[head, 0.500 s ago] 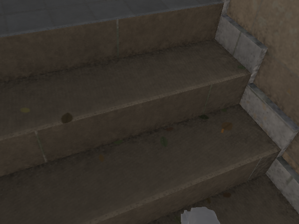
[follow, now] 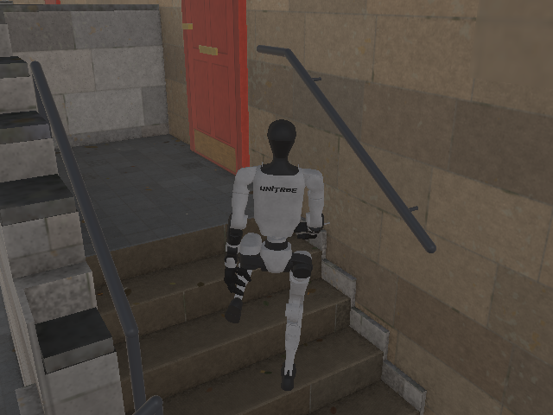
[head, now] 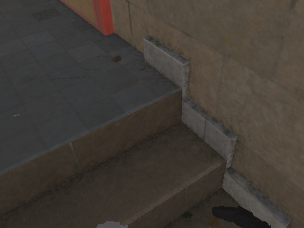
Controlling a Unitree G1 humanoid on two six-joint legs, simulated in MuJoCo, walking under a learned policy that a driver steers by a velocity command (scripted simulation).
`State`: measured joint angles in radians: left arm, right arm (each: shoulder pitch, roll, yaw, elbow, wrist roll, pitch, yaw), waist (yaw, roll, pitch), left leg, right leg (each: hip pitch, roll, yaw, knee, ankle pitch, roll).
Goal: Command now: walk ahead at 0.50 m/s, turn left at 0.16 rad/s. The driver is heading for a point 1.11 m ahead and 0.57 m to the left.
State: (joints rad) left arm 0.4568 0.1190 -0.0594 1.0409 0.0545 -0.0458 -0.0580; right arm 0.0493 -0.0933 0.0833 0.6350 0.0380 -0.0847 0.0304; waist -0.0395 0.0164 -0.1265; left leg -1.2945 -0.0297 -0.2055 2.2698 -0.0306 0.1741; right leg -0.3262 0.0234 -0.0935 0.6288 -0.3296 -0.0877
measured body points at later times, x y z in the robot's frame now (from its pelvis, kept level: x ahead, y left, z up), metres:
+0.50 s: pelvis +0.28 +0.06 +0.17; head +0.26 +0.07 +0.62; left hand +0.45 +0.29 +0.11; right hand +0.27 -0.16 +0.02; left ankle +0.23 +0.09 -0.55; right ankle +0.40 -0.10 -0.30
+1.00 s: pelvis +0.58 +0.09 +0.33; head +0.58 +0.09 +0.78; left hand +0.44 +0.36 +0.21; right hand +0.89 -0.05 +0.26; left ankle +0.48 +0.21 -0.05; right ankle +0.57 -0.05 -0.37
